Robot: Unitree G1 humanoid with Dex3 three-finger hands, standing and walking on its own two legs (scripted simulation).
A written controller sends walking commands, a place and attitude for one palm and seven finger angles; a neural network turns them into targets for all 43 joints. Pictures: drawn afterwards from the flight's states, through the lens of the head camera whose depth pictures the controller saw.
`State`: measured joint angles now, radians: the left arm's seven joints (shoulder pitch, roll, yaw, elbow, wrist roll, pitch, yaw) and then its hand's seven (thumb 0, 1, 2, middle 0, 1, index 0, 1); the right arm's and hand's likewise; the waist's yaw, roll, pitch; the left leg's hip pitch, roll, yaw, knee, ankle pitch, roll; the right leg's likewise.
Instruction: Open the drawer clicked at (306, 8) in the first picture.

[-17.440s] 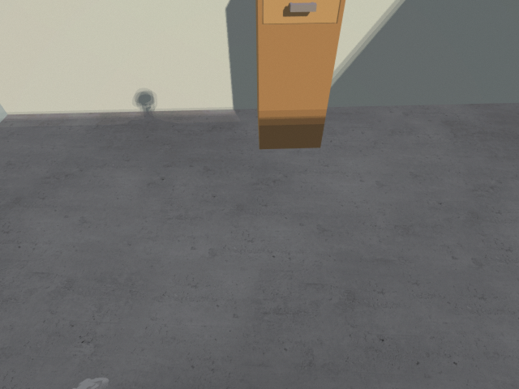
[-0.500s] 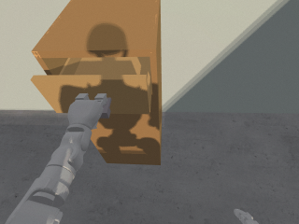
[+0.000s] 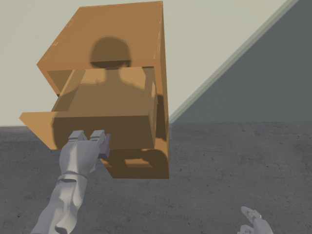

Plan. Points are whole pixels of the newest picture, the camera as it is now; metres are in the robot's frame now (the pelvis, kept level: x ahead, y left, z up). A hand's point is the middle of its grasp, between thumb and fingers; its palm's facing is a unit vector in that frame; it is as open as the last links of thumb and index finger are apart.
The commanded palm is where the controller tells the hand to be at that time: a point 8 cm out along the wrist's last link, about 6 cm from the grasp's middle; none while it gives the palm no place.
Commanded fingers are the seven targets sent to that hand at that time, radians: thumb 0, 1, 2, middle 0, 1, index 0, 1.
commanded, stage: pull the drawer open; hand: left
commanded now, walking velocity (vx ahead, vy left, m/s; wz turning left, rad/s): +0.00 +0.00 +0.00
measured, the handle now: (89, 144) +0.33 +0.21 +0.05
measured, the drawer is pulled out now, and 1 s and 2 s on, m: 0.19 0.30 0.30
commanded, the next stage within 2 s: open the thumb to release the handle in 0.92 s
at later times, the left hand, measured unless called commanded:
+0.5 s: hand (79, 201) +0.19 +0.20 +0.03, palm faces +0.02 -0.12 -0.99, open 6.1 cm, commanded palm +0.14 +0.21 +0.08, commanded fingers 0.00 0.90 0.90 -0.40 -1.35 -0.40 -1.35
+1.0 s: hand (76, 210) +0.17 +0.20 +0.03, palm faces +0.04 -0.10 -0.99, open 5.9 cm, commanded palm +0.15 +0.21 +0.08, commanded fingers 0.00 0.90 0.90 -0.40 -1.35 -0.40 -1.35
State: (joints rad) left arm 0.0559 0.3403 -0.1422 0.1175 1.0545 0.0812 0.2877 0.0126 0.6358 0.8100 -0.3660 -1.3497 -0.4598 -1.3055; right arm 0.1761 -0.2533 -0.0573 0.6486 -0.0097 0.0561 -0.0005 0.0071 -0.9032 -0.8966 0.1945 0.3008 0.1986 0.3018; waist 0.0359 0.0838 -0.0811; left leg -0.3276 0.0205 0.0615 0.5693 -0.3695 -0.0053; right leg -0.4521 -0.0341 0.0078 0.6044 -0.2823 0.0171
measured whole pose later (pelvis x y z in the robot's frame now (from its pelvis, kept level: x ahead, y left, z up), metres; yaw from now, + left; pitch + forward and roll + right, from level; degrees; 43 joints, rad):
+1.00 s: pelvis +0.00 -0.01 -0.01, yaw -2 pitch +7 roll +1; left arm 0.63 0.37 -0.09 -0.32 1.03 0.04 0.40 0.00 0.66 0.73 -0.28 -1.35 -0.42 -1.35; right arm 0.12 -0.25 -0.02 0.57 -0.04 0.08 0.04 0.01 -0.90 -0.90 0.19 0.30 0.20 0.30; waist 0.05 0.07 -0.09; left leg -0.38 0.05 0.08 0.71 -0.45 -0.02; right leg -0.52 -0.01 0.03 0.74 -0.34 0.00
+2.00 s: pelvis -0.04 -0.02 +0.00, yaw +2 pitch +1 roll +1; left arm 0.22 0.34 -0.17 0.01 1.06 0.02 0.33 0.00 -0.49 0.30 -0.37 -1.23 -0.34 -1.26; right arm 0.10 -0.22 -0.01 0.69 -0.03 0.04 -0.05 0.01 -0.90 -0.90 0.20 0.30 0.20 0.30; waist 0.12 0.07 -0.02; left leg -0.29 0.02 0.02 0.58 -0.32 -0.02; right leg -0.39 -0.04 -0.02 0.61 -0.24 0.00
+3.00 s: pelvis -0.03 -0.01 +0.02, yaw +3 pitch -4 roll +1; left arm 0.05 0.50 -0.08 -0.32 0.88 0.10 0.02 0.00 -0.49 0.30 -0.39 -1.23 -0.38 -1.22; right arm 0.03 -0.24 0.04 0.68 0.00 0.07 0.00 0.01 -0.90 -0.90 0.20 0.30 0.20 0.30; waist 0.14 0.14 0.01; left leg -0.07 0.01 0.00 0.36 -0.22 -0.02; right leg -0.17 -0.04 -0.05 0.40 -0.16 0.01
